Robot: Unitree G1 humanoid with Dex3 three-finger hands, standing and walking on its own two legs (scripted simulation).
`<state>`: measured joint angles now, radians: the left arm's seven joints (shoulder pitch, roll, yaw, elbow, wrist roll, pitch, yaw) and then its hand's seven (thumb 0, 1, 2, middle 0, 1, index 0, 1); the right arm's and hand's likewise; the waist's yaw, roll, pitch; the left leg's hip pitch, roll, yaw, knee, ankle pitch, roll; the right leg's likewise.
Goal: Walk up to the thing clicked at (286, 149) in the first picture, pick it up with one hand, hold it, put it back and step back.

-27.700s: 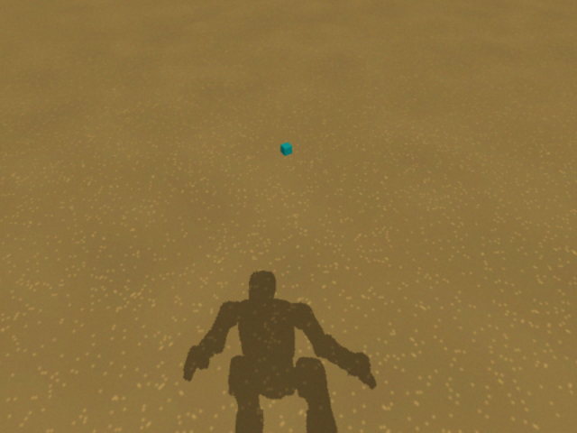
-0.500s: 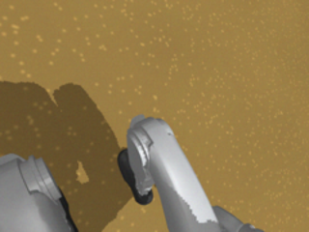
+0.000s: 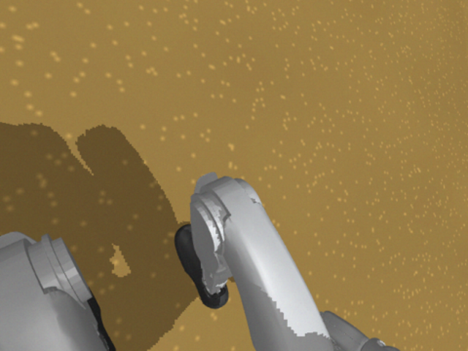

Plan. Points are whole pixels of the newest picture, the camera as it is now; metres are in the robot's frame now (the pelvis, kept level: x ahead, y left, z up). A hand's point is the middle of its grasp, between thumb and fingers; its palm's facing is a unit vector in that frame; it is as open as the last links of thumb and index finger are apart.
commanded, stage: withdraw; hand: left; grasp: from above
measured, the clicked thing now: out of the picture +0.33 +0.31 -0.29
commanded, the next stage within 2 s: home in 0.94 s
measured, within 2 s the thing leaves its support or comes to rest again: neither
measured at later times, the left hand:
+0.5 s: hand out of the picture +0.42 +0.37 -0.14, palm faces -0.21 -0.24 -0.95, open 12.5 cm
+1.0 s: hand out of the picture +0.39 +0.34 -0.14, palm faces -0.48 -0.13 -0.87, open 11.7 cm
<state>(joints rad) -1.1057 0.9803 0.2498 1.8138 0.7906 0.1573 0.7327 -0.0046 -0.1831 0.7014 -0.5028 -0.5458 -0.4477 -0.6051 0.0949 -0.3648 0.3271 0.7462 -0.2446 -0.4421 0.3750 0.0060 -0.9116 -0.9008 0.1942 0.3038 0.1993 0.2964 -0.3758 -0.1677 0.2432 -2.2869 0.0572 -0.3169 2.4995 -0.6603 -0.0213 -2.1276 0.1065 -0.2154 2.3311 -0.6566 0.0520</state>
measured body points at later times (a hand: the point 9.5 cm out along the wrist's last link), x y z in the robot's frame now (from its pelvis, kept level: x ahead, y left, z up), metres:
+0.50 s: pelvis +0.01 +0.00 +0.02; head +0.22 +0.10 +0.40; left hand +0.43 +0.38 -0.09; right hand +0.09 -0.24 -0.07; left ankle +0.08 +0.14 -0.28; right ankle +0.12 -0.11 -0.28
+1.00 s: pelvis +0.00 -0.01 +0.02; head +0.21 +0.09 +0.41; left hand +0.41 +0.35 -0.09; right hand +0.13 -0.28 -0.08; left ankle +0.08 +0.14 -0.28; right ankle +0.12 -0.11 -0.28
